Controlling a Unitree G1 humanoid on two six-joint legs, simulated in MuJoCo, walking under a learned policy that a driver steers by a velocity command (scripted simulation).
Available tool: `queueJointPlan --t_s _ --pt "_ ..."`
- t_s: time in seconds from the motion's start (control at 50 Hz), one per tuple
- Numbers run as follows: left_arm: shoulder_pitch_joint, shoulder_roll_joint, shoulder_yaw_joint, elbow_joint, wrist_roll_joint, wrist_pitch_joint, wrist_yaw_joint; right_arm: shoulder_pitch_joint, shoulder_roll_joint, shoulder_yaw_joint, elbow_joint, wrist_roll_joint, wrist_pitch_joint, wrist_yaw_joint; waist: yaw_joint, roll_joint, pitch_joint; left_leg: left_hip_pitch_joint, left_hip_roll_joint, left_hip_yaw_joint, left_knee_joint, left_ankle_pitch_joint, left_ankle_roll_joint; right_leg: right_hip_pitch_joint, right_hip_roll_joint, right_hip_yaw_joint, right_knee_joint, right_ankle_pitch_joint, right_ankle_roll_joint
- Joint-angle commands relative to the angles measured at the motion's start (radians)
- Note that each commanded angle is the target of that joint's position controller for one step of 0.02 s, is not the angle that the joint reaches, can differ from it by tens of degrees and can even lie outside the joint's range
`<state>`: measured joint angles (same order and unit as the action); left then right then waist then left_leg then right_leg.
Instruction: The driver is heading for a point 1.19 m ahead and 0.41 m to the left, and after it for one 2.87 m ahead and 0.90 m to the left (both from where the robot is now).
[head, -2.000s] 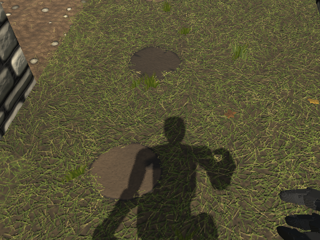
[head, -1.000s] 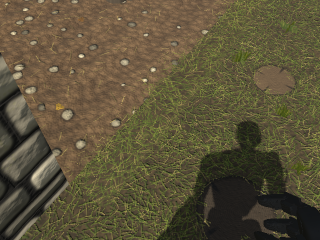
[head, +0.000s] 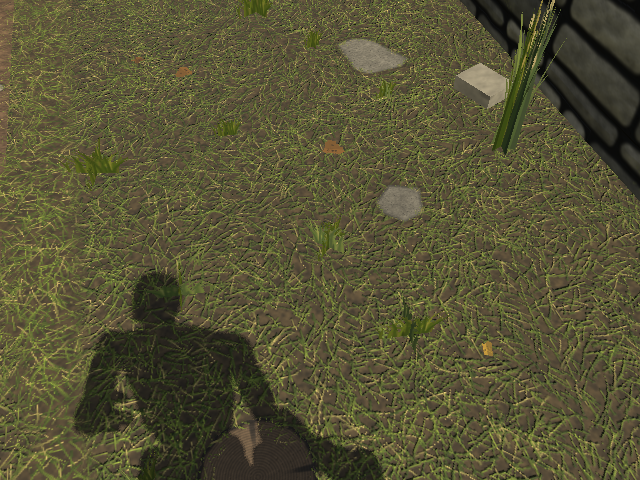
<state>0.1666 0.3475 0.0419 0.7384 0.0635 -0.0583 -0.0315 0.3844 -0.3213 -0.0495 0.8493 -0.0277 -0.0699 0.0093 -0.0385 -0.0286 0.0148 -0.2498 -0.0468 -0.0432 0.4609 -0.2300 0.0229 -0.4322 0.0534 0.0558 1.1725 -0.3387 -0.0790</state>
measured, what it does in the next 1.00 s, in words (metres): walks ahead, turning left: right foot, then left foot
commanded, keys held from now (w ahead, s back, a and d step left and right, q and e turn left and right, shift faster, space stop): w+q+shift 0.84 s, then w+e+shift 0.16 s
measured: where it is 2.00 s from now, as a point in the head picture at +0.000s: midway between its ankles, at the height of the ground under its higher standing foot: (80, 127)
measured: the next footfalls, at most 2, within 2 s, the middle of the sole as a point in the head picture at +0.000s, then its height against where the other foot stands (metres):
right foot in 0.22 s outside the picture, level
left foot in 0.64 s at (221, 379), level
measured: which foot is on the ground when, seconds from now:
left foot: down 0.00-0.22, up 0.24-0.62, down 0.64-1.00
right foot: up 0.00-0.20, down 0.22-0.64, up 0.66-1.00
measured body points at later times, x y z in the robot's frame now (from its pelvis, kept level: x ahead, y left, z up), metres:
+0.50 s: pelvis +0.44 +0.03 -0.01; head +0.46 +0.04 +0.44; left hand +0.31 +0.31 -0.13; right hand +0.74 -0.14 -0.08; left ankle +0.53 +0.18 -0.66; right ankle +0.34 -0.12 -0.74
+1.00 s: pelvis +0.86 +0.27 -0.01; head +0.89 +0.29 +0.44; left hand +0.90 +0.60 -0.07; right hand +1.05 +0.04 -0.13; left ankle +0.69 +0.20 -0.74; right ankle +1.13 +0.31 -0.70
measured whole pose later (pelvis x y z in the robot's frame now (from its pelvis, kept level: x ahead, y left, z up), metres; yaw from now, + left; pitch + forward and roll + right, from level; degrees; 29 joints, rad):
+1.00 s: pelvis +0.86 +0.27 -0.01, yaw +44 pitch +2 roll +1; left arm 0.02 0.27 -0.02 0.60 0.03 -0.06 -0.03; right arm 0.44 -0.33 -0.06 0.83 0.00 -0.09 0.02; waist -0.10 0.00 0.04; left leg 0.16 -0.17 -0.17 0.17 -0.33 0.15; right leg -0.68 -0.11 -0.01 0.58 0.12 -0.03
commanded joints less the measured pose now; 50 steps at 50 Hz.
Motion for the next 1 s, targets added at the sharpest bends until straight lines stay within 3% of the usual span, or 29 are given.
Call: queueJointPlan --t_s 0.02,0.1,0.16,0.2,0.22,0.24,0.26,0.28,0.3,0.34,0.36,0.42,0.5,0.54,0.58,0.6,0.62,0.64,0.66,0.68,0.7,0.72,0.74,0.78,0.8,0.84,0.9,0.94,1.0 --pt "-0.066 0.018 -0.019 -0.127 0.021 -0.008 -0.014 0.051 -0.080 -0.015 -0.018 0.019 -0.024 0.003 0.041 0.117 0.033 0.145 0.215 -0.417 -0.271 -0.019 0.227 -0.267 -0.093 0.017 -0.144 -0.002 0.059" --pt "-0.200 -0.001 -0.051 -0.190 -0.020 -0.019 -0.036 -0.003 -0.154 -0.048 -0.044 0.021 -0.025 0.006 0.046 0.119 0.072 -0.150 0.162 -0.299 -0.397 0.086 0.199 0.093 -0.054 -0.064 -0.522 0.239 0.095" --pt "-0.170 0.047 -0.031 -0.174 -0.030 -0.021 -0.012 0.043 -0.165 -0.054 -0.031 0.038 -0.027 0.016 0.054 0.094 0.036 -0.077 0.186 -0.281 -0.301 0.311 0.153 0.234 -0.046 -0.057 -0.590 0.307 0.079" --pt "0.015 0.089 -0.003 -0.113 -0.013 -0.026 0.016 0.065 -0.183 -0.060 -0.022 0.039 -0.023 0.015 0.138 0.034 -0.093 -0.043 0.114 -0.215 0.037 0.554 0.114 0.455 -0.014 -0.076 -0.637 0.199 0.053" --pt "0.172 0.134 0.018 -0.089 0.001 -0.032 0.038 0.043 -0.165 -0.056 -0.036 0.043 -0.028 0.017 0.220 0.006 -0.187 -0.181 0.061 -0.183 0.311 0.455 0.090 0.661 -0.128 0.025 -0.639 0.081 0.028" --pt "0.315 0.208 0.040 -0.079 0.026 -0.033 0.057 0.068 -0.024 -0.026 -0.071 0.051 -0.033 0.009 0.229 -0.176 -0.326 -0.369 -0.013 -0.108 0.652 -0.132 0.081 0.857 -0.430 0.397 -0.741 -0.338 -0.018" --pt "0.269 0.231 0.049 -0.085 0.011 -0.019 0.059 0.107 -0.029 -0.017 -0.109 0.061 -0.019 0.004 0.166 -0.273 -0.355 -0.510 -0.015 -0.059 0.840 -0.230 0.091 0.804 -0.539 0.798 -0.930 -0.569 -0.082" --pt "0.168 0.135 0.035 -0.091 -0.003 -0.016 0.058 0.031 -0.064 -0.023 -0.098 0.035 0.001 0.000 0.134 -0.145 -0.177 -0.583 0.061 -0.046 0.894 -0.129 0.095 0.673 -0.491 0.692 -0.935 -0.540 -0.090" --pt "0.134 0.066 0.021 -0.085 -0.013 -0.022 0.052 -0.033 -0.064 -0.023 -0.100 0.018 0.010 0.010 0.127 -0.059 -0.079 -0.584 0.094 -0.032 0.864 -0.077 0.089 0.569 -0.440 0.508 -0.925 -0.342 -0.084" --pt "0.131 0.022 0.011 -0.050 -0.014 -0.036 0.048 -0.072 -0.030 -0.022 -0.103 0.004 0.033 0.031 0.081 -0.044 0.007 -0.540 0.135 -0.033 0.817 -0.055 0.070 0.433 -0.363 0.273 -0.962 -0.059 -0.053" --pt "0.144 0.016 0.010 -0.027 -0.025 -0.046 0.045 -0.092 -0.009 -0.017 -0.120 -0.001 0.048 0.040 0.063 -0.079 0.030 -0.542 0.155 -0.030 0.798 -0.053 0.061 0.402 -0.359 0.205 -0.977 0.024 -0.046" --pt "0.176 -0.011 0.007 0.022 -0.044 -0.068 0.033 -0.223 0.011 -0.006 -0.192 -0.006 0.071 0.059 0.044 -0.056 0.055 -0.620 0.174 -0.003 0.772 0.012 0.056 0.417 -0.341 0.019 -1.009 0.315 -0.028" --pt "0.125 0.023 0.014 0.042 -0.043 -0.078 0.038 -0.367 0.003 0.016 -0.268 0.001 0.065 0.094 0.013 -0.016 0.102 -0.448 0.139 0.113 0.449 0.238 0.083 0.312 -0.249 -0.254 -1.086 0.503 0.022" --pt "0.167 0.069 0.021 0.057 -0.043 -0.078 0.043 -0.401 -0.002 0.021 -0.275 0.000 0.063 0.101 0.014 -0.001 0.101 -0.297 0.068 0.206 0.323 0.275 0.121 0.330 -0.244 -0.317 -1.048 0.848 0.035" --pt "0.198 0.140 0.038 0.053 -0.041 -0.058 0.054 -0.309 -0.046 0.008 -0.245 0.003 0.061 0.089 -0.045 -0.048 0.015 -0.167 -0.014 0.250 0.302 0.199 0.153 0.437 -0.269 -0.323 -0.852 1.284 0.049" --pt "0.177 0.175 0.048 0.044 -0.035 -0.039 0.059 -0.178 -0.081 -0.007 -0.211 0.003 0.059 0.079 -0.123 -0.066 -0.060 -0.026 -0.044 0.237 0.303 0.143 0.174 0.439 -0.291 -0.316 -0.661 1.388 0.045" --pt "0.137 0.193 0.054 0.023 -0.031 -0.022 0.062 0.024 -0.125 -0.031 -0.153 0.000 0.058 0.065 -0.217 -0.070 -0.156 0.198 -0.060 0.194 0.280 0.101 0.207 0.370 -0.308 -0.293 -0.402 1.376 0.035" --pt "0.134 0.175 0.052 0.020 -0.021 -0.013 0.053 0.168 -0.176 -0.061 -0.093 0.001 0.061 0.039 -0.254 0.005 -0.211 0.447 -0.055 0.113 0.225 0.041 0.236 0.186 -0.248 -0.289 -0.053 0.958 0.049" --pt "0.140 0.024 0.013 -0.013 -0.005 -0.020 0.033 0.083 -0.261 -0.084 -0.099 0.020 0.076 0.015 -0.138 0.257 -0.130 0.507 0.109 -0.164 0.199 0.084 0.276 -0.120 -0.062 -0.273 0.363 -0.101 0.082" --pt "0.198 0.053 0.007 -0.137 -0.035 -0.038 0.034 0.041 -0.362 -0.102 -0.165 -0.009 0.085 0.014 -0.070 0.312 -0.371 0.795 0.302 -0.705 -0.014 -0.045 0.488 -0.432 -0.004 -0.048 0.576 -0.189 0.108" --pt "0.079 0.101 0.004 -0.147 -0.022 -0.063 0.034 0.049 -0.309 -0.100 -0.176 0.001 0.090 -0.001 -0.114 0.092 -0.311 0.707 0.311 -0.784 -0.175 -0.199 0.440 -0.490 -0.067 0.037 0.488 -0.072 0.098" --pt "0.059 0.099 -0.001 -0.142 -0.027 -0.071 0.034 0.012 -0.258 -0.089 -0.154 0.005 0.081 -0.010 -0.059 0.007 -0.132 0.512 0.285 -0.711 -0.217 -0.180 0.397 -0.465 -0.111 0.034 0.361 -0.016 0.094" --pt "0.047 0.083 -0.008 -0.136 -0.015 -0.065 0.038 -0.019 -0.224 -0.078 -0.141 0.008 0.066 -0.013 -0.004 -0.049 -0.050 0.341 0.240 -0.625 -0.219 -0.081 0.368 -0.392 -0.144 0.028 0.267 -0.018 0.101" --pt "0.086 0.071 -0.015 -0.121 0.013 -0.019 0.038 -0.065 -0.173 -0.055 -0.144 0.014 0.035 -0.016 0.074 -0.070 0.018 0.083 0.162 -0.480 -0.225 0.085 0.353 -0.244 -0.178 0.030 0.146 -0.061 0.130" --pt "0.081 0.060 -0.016 -0.129 0.013 0.000 0.037 -0.064 -0.162 -0.049 -0.141 0.018 0.023 -0.011 0.089 -0.058 0.029 0.007 0.137 -0.439 -0.241 0.096 0.353 -0.208 -0.188 0.022 0.067 -0.095 0.145" --pt "-0.040 0.028 -0.029 -0.184 0.006 0.011 0.028 -0.066 -0.163 -0.050 -0.141 0.021 0.004 -0.005 0.074 -0.035 0.084 -0.120 0.080 -0.372 -0.288 0.129 0.340 -0.165 -0.191 -0.022 -0.125 -0.002 0.162" --pt "-0.132 -0.041 -0.056 -0.200 -0.020 -0.003 0.000 -0.041 -0.124 -0.043 -0.114 0.032 -0.020 0.005 0.024 0.010 0.077 -0.146 0.025 -0.224 -0.338 0.263 0.254 -0.003 -0.171 -0.080 -0.446 0.428 0.118" --pt "-0.180 -0.026 -0.049 -0.189 -0.035 -0.005 -0.004 0.033 -0.123 -0.041 -0.082 0.042 -0.037 0.016 -0.035 0.004 0.070 -0.002 0.062 -0.194 -0.385 0.390 0.218 0.010 -0.143 -0.119 -0.547 0.565 0.072" --pt "-0.199 0.027 -0.024 -0.188 -0.037 -0.007 0.005 0.062 -0.169 -0.046 -0.051 0.021 -0.040 0.002 -0.039 0.047 0.043 0.286 0.132 -0.141 -0.304 0.739 0.169 -0.032 -0.090 -0.146 -0.646 0.457 0.001"
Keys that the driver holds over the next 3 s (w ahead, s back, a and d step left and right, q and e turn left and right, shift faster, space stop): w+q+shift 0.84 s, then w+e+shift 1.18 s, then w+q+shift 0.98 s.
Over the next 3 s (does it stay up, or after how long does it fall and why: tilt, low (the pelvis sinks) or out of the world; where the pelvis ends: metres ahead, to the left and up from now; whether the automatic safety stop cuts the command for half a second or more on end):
stays up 2.69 0.73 0.00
